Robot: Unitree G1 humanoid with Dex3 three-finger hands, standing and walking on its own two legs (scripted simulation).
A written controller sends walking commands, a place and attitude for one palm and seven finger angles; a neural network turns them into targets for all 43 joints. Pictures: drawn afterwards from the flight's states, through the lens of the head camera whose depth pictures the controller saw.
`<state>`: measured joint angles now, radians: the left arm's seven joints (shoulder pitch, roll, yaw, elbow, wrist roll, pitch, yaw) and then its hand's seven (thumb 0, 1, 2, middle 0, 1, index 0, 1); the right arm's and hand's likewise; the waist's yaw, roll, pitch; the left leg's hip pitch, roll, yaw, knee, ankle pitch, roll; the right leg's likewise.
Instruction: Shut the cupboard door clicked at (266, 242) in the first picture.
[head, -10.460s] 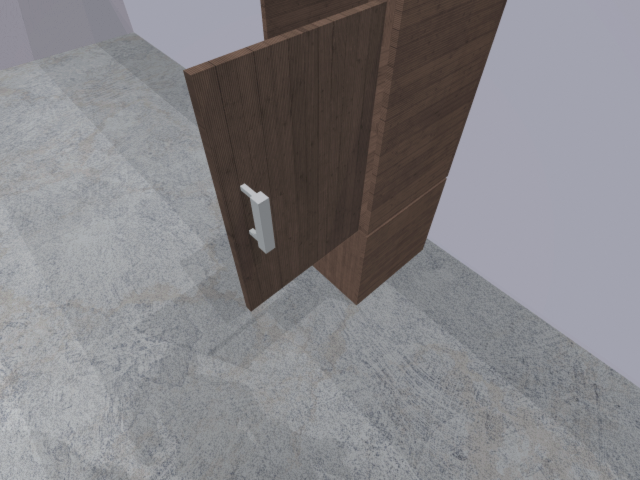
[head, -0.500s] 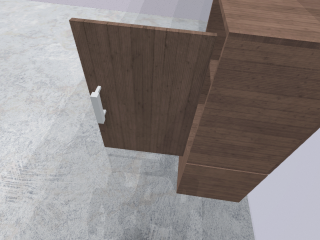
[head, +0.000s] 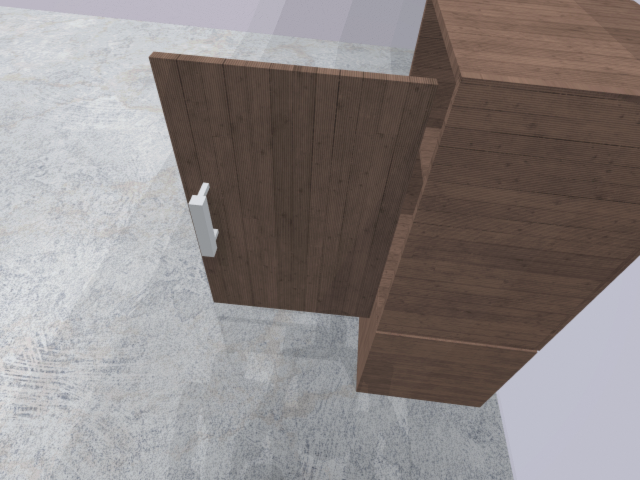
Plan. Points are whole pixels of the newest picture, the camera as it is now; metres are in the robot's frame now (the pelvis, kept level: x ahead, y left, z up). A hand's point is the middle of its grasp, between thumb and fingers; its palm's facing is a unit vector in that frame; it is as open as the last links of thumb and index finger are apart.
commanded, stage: come to a stop and stand still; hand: left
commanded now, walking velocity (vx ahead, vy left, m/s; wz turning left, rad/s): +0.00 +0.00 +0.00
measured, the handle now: (207, 219) +0.53 +0.23 -0.03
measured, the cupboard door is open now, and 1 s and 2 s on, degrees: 91 91 91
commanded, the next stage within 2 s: look again from close up in 0.60 s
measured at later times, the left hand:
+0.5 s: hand out of the picture +0.03 +0.17 -0.18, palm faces -0.01 -0.99 -0.16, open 7.4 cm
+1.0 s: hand out of the picture +0.05 +0.19 -0.18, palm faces -0.01 -0.98 -0.18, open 7.4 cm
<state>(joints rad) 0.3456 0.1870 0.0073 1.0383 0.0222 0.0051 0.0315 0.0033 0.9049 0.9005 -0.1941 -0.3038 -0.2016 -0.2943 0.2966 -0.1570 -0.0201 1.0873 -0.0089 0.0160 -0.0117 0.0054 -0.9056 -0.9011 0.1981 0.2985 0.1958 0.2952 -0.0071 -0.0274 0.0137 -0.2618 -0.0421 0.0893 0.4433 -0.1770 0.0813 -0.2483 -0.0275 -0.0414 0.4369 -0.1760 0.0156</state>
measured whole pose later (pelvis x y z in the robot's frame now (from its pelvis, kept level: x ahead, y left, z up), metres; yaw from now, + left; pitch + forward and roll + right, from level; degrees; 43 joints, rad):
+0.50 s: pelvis +0.03 +0.01 +0.00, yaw -1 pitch -1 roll -1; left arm 0.32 0.16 -0.01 1.08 0.02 -0.01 0.04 0.00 0.90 0.90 -0.20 -0.30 -0.20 -0.29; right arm 0.23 -0.15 -0.01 1.12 0.00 -0.01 -0.02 0.00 -0.91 -0.90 0.20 0.30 0.20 0.30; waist 0.00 -0.04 0.02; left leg -0.20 -0.05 0.11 0.40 -0.20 0.09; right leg -0.19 -0.03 -0.02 0.40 -0.20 0.03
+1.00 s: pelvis +0.04 +0.02 +0.00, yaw -1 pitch -1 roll +0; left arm 0.30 0.18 0.00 1.10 0.01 0.00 0.04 0.00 0.90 0.90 -0.19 -0.30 -0.20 -0.29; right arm 0.25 -0.15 -0.01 1.15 0.00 -0.01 -0.02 0.00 -0.90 -0.90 0.20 0.30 0.20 0.30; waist -0.01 -0.04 0.02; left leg -0.14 -0.08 0.12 0.35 -0.20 0.10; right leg -0.15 -0.05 -0.01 0.39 -0.21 0.05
